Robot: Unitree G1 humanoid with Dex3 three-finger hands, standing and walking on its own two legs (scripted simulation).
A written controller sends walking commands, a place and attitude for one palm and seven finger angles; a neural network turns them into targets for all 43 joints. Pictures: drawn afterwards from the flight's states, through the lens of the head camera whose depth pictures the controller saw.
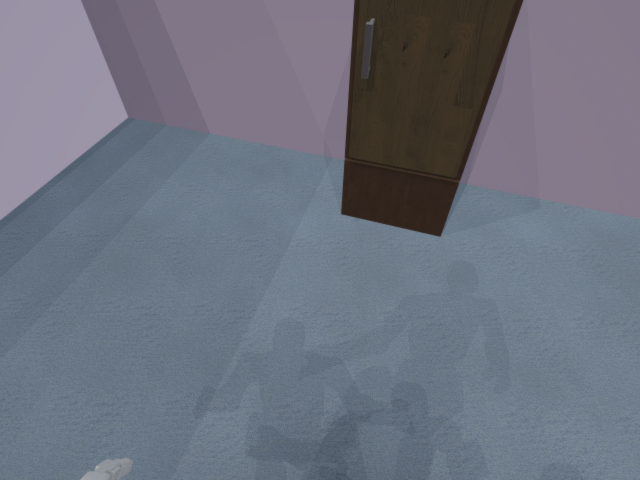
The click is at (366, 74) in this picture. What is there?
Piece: cupboard door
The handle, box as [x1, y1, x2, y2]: [361, 18, 374, 78]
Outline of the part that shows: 372,18 369,22 365,24 361,77 363,78 367,77 369,70 372,26 374,22 374,19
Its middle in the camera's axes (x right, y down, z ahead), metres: +0.14 -0.57 +1.17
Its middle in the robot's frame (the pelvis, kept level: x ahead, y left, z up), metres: +1.27 -0.09 +0.00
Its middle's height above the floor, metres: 0.77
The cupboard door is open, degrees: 0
